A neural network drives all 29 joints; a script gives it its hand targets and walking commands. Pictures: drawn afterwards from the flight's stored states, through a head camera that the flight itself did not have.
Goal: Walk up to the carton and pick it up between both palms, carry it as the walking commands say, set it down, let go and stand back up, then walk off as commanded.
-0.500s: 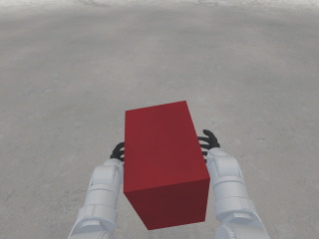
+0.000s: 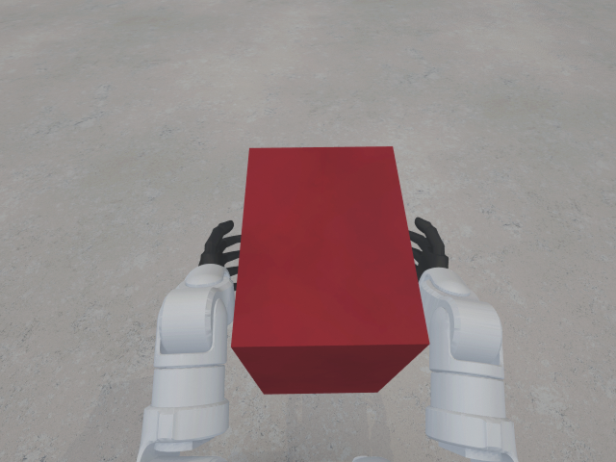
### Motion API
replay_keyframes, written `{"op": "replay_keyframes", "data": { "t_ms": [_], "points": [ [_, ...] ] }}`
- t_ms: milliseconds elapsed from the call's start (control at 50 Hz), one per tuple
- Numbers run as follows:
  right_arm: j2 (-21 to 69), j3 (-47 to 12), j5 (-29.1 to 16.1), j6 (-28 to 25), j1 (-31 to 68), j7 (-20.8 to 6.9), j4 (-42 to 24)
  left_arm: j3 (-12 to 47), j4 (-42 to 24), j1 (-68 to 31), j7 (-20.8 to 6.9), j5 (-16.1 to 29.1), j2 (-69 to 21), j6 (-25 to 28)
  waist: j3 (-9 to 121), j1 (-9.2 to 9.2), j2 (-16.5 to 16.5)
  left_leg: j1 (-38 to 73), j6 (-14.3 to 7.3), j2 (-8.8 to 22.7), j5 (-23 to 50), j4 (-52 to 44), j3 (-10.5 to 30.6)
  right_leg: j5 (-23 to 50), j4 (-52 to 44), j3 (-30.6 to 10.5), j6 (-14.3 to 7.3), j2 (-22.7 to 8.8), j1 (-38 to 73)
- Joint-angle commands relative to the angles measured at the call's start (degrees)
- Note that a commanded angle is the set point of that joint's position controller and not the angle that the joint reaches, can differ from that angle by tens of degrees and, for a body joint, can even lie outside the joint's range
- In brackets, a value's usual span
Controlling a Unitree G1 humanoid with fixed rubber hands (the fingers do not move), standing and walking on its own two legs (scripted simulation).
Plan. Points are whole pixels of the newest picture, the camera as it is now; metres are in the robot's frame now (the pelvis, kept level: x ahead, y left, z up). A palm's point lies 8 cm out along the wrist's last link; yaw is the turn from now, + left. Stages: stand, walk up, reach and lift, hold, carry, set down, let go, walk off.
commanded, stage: carry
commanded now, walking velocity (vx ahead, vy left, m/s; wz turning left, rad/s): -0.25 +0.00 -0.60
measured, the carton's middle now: (320, 284) +0.34 -0.01 +0.05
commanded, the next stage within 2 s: none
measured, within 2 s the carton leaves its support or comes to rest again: neither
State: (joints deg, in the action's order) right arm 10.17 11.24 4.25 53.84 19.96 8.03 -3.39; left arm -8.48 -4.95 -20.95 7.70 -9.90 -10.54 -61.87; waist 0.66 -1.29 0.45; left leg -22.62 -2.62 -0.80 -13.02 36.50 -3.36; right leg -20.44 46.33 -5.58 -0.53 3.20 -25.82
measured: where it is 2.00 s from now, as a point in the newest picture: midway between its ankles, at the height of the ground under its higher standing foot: outside the picture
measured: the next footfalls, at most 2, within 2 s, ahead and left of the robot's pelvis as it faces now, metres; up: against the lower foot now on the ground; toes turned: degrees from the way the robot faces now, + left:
right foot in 0.34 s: -0.05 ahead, -0.15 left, +0.00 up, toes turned -4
left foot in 0.80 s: -0.25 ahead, +0.05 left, +0.00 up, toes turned -9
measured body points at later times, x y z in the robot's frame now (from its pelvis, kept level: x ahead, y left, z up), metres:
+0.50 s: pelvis -0.15 -0.05 +0.01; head -0.13 -0.11 +0.45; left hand +0.17 -0.01 +0.08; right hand +0.10 -0.27 +0.05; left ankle -0.09 +0.07 -0.63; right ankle -0.09 -0.14 -0.72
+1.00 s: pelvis -0.32 -0.05 +0.01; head -0.29 -0.05 +0.46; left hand +0.01 +0.00 +0.08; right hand -0.06 -0.26 +0.10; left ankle -0.29 +0.06 -0.72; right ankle -0.36 -0.19 -0.64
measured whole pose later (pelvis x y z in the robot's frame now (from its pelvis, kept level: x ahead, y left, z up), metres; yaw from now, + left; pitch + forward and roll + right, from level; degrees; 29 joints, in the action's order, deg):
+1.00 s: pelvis -0.32 -0.05 +0.01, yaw -22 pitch +3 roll -2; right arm 8.8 5.5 1.3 67.2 15.2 12.0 -18.7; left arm -3.3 -19.0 -13.2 9.3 -5.2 -8.3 -70.4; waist -0.5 4.6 1.6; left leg -17.8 -1.1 7.2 -19.5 35.1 -10.3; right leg -17.9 66.0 -2.0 2.6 0.7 -35.2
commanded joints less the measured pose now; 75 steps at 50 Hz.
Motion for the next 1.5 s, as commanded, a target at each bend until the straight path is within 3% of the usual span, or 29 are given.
{"op": "replay_keyframes", "data": {
  "t_ms": [0, 140, 220, 240, 280, 300, 360, 380, 460, 580, 660, 680, 700, 720, 740, 760, 780, 840, 980, 1020, 1040, 1080, 1100, 1220, 1340, 1360, 1400, 1420, 1480],
  "points": [
    [52.4, -39.9, -17.0, 10.2, 18.7, -6.0, -16.5, 35.5, -13.3, -19.5, -5.0, 22.3, -52.9, -1.9, 24.4, 1.29, 5.7, 11.0, -9.8, 21.4, 22.6, -10.9, 7.7, -8.5, 26.2, 5.7, 2.6, -4.1, -9.5],
    [52.0, -34.8, -15.5, 11.4, 13.9, -4.4, -19.1, 39.3, -20.1, -21.6, -4.4, 26.7, -55.0, -3.8, 27.2, 1.25, 9.3, 14.1, -5.4, 18.3, 6.5, -13.2, 3.7, -6.3, 11.0, 9.4, 2.9, -2.0, -5.0],
    [52.6, -36.2, -15.2, 11.6, 11.7, -3.4, -20.1, 37.7, -18.5, -16.0, -4.5, 26.6, -54.8, -4.2, 32.2, 1.89, 8.5, 18.4, -4.7, 20.0, 23.1, -6.1, 1.0, -2.4, -8.5, 9.2, 0.9, -2.3, 0.8],
    [52.0, -36.7, -15.4, 11.4, 11.7, -3.2, -21.1, 37.2, -18.7, -15.6, -4.9, 26.9, -54.8, -4.1, 31.8, 2.32, 8.0, 15.9, -3.3, 19.2, 21.8, -2.3, 0.0, 1.4, -15.8, 6.1, 0.2, -3.2, 3.6],
    [53.6, -39.5, -15.1, 10.9, 12.8, -3.1, -21.4, 36.0, -18.7, -15.6, -5.7, 26.6, -54.4, -3.3, 28.1, 1.93, -18.0, -7.1, 4.0, 7.1, -14.9, 12.9, -5.4, 29.9, -25.6, -23.3, -5.0, -18.0, 13.4],
    [55.2, -41.4, -16.4, 10.3, 17.3, -3.2, -24.1, 35.6, -18.6, -16.5, -6.4, 26.7, -55.6, -3.0, 25.7, 1.47, -22.8, -17.4, 5.4, 1.5, -22.7, 23.1, 0.6, 42.5, -23.4, -32.4, -7.0, -21.7, 15.7],
    [58.4, -44.5, -19.5, 10.1, 23.5, -4.1, -27.0, 33.8, -22.0, -18.3, -6.6, 25.0, -55.3, -1.6, 19.5, 1.93, -10.3, -13.9, 4.4, 2.1, -11.6, 35.8, 4.4, 19.9, -23.8, -20.4, -4.7, -14.2, 5.6],
    [60.0, -46.2, -21.3, 9.4, 28.0, -4.5, -29.1, 32.5, -21.9, -19.3, -6.6, 24.6, -56.6, -1.0, 18.8, 2.0, -11.9, -15.0, 4.1, 0.9, -9.6, 36.5, 3.7, 13.1, -26.4, -19.1, -3.0, -12.6, 5.9],
    [60.9, -49.9, -24.4, 9.2, 28.6, -4.1, -31.9, 29.6, -22.0, -15.1, -6.0, 22.8, -55.0, 0.1, 26.0, 2.0, -13.5, -16.5, 5.7, -0.3, -10.4, 31.4, 3.1, 28.8, -25.0, -18.4, 0.5, -12.0, 20.1],
    [55.6, -48.1, -23.3, 12.7, 14.9, -4.6, -23.9, 28.4, -21.0, -4.5, -3.8, 18.4, -47.2, -2.0, 26.7, 2.9, -12.7, -1.9, 5.2, -4.7, -17.9, 11.3, 0.4, 36.3, -28.1, -23.2, -2.6, -12.4, 17.5],
    [53.7, -44.4, -20.6, 13.5, 13.9, -4.3, -20.1, 29.2, -19.9, -5.4, -4.2, 19.3, -46.3, -3.6, 25.1, 2.61, -17.7, 28.0, 2.4, -8.2, -14.8, -10.1, -9.5, 10.8, -42.8, -11.7, 9.8, -4.6, -1.5],
    [53.3, -43.4, -19.7, 13.4, 13.6, -4.2, -19.6, 30.5, -21.9, -7.6, -4.4, 20.1, -46.3, -3.4, 23.8, 2.54, -17.4, 33.7, 2.3, -6.6, -11.1, -12.8, -9.9, 5.8, -42.3, -8.6, 11.7, -1.9, -6.2],
    [53.3, -42.5, -19.5, 13.6, 12.2, -4.3, -19.4, 30.9, -21.1, -6.9, -4.4, 20.6, -46.5, -3.9, 27.1, 1.36, -9.0, 37.8, -0.9, -0.1, -9.7, -15.2, -4.6, -2.9, -29.9, -3.9, 12.3, 1.8, -9.1],
    [52.7, -41.4, -19.7, 13.7, 13.5, -4.3, -19.1, 31.3, -20.9, -8.0, -4.5, 21.4, -46.8, -4.4, 27.5, 1.29, 9.6, 27.2, -7.0, 17.0, -10.2, -20.5, 9.7, -6.8, -1.8, 1.9, 8.1, 4.3, -3.7],
    [52.9, -39.7, -18.8, 12.9, 14.8, -4.7, -20.2, 34.1, -23.5, -15.2, -4.9, 23.5, -49.4, -4.2, 23.9, 1.16, 15.3, 16.0, -13.1, 33.3, -0.5, -21.9, 16.1, -10.7, 17.6, 5.8, 7.0, 3.3, -7.4],
    [53.6, -40.3, -18.4, 13.1, 13.0, -4.9, -19.5, 33.9, -25.9, -18.1, -5.0, 24.3, -48.9, -3.7, 18.5, 1.39, 10.0, 8.8, -13.7, 35.9, 10.4, -21.9, 10.5, -10.0, 28.7, 4.4, 6.3, -1.7, -9.9],
    [51.5, -39.1, -17.3, 13.2, 13.3, -4.7, -19.9, 34.3, -23.3, -17.8, -5.0, 24.6, -50.0, -4.1, 16.6, 2.08, 6.2, 10.6, -11.7, 33.3, 22.7, -17.2, 5.2, -5.6, 33.5, 4.3, 5.3, -3.1, -13.6],
    [52.2, -38.8, -19.5, 12.7, 17.3, -5.9, -20.6, 36.5, -23.8, -20.1, -4.9, 25.0, -50.6, -4.1, 14.3, 4.0, 8.1, 11.0, -5.5, 22.1, 22.2, -7.6, -9.7, -0.1, 27.3, 6.9, 3.5, -6.4, -11.4],
    [51.2, -34.6, -15.3, 11.4, 7.7, -3.6, -21.1, 40.7, -25.1, -18.7, -4.9, 28.8, -52.6, -4.2, 27.0, 1.46, 17.3, 29.4, -3.7, 19.3, 51.7, 5.0, -7.5, -0.2, -2.3, 13.5, 2.0, -0.4, -5.5],
    [51.9, -34.2, -14.1, 11.7, 1.7, -3.4, -17.9, 41.4, -26.8, -19.9, -5.3, 29.8, -52.2, -4.1, 28.0, 2.06, 13.0, 27.6, -0.9, 19.2, 46.0, 10.2, -8.5, 12.8, -17.1, 9.2, 0.9, -2.2, -0.9],
    [51.7, -34.2, -14.3, 11.2, 4.0, -3.2, -19.2, 41.2, -26.2, -20.5, -5.4, 29.7, -53.1, -3.7, 29.3, 1.96, 6.6, 21.6, 2.0, 16.7, 33.2, 14.3, -7.7, 35.7, -19.6, 0.2, 0.0, -5.9, 6.1],
    [55.2, -38.2, -16.8, 10.3, 8.8, -4.3, -22.9, 40.2, -26.8, -18.4, -5.7, 28.7, -53.6, -2.5, 28.6, 1.54, -15.2, -3.8, 5.2, 8.4, -18.9, 20.6, -4.0, 86.3, -11.5, -17.9, -5.2, -16.3, 23.2],
    [54.5, -39.1, -17.1, 10.1, 8.5, -4.4, -24.0, 40.1, -25.9, -15.1, -6.2, 28.8, -54.3, -2.6, 27.2, 2.22, -17.9, -8.2, 6.1, 3.7, -25.3, 20.1, -1.8, 85.4, -14.3, -20.4, -6.3, -16.0, 23.6],
    [59.9, -47.2, -23.0, 8.2, 23.6, -5.9, -34.1, 37.0, -29.3, -15.7, -6.7, 25.0, -56.0, -0.2, 25.5, 2.42, -19.2, -4.2, 4.4, 1.2, -12.3, 20.2, 2.0, 40.0, -20.8, -17.1, -4.6, -12.7, 12.8],
    [57.3, -46.8, -23.7, 10.2, 14.8, -6.2, -30.5, 35.8, -28.1, -8.9, -4.3, 21.8, -53.0, -1.2, 29.3, 2.13, -12.1, 18.1, 3.9, -0.5, -9.6, -5.5, -2.6, 33.2, -23.5, -14.8, -0.8, -9.0, 4.7],
    [57.0, -46.9, -23.8, 10.7, 14.5, -6.3, -29.5, 35.1, -27.0, -7.1, -4.0, 21.3, -52.6, -1.6, 29.7, 1.21, -10.7, 28.4, 1.6, 2.8, -6.0, -13.8, -1.9, 21.0, -21.9, -10.2, 3.7, -4.5, -1.7],
    [52.3, -42.0, -20.9, 12.0, 9.0, -6.7, -23.2, 35.8, -27.0, -8.8, -3.7, 21.1, -49.6, -3.3, 25.8, 1.33, 22.1, 21.2, -10.9, 35.3, 14.3, -16.7, 19.7, -13.4, 16.2, 3.0, 4.5, 2.4, -13.9],
    [53.2, -41.2, -20.4, 12.1, 8.3, -6.8, -22.8, 36.2, -26.8, -11.6, -3.9, 21.2, -49.0, -3.8, 19.0, 1.7, 14.7, 12.4, -12.7, 37.1, 17.7, -18.8, 12.2, -11.3, 27.1, 4.8, 3.5, -3.7, -15.2],
    [53.9, -39.9, -20.0, 12.3, 13.2, -8.1, -22.0, 38.8, -24.2, -15.3, -4.4, 22.2, -52.0, -4.1, 17.1, 3.15, 7.9, 13.3, -7.4, 27.2, 20.2, -12.6, -3.9, -0.5, 34.5, 6.4, 3.7, -6.3, -16.7]
  ]
}}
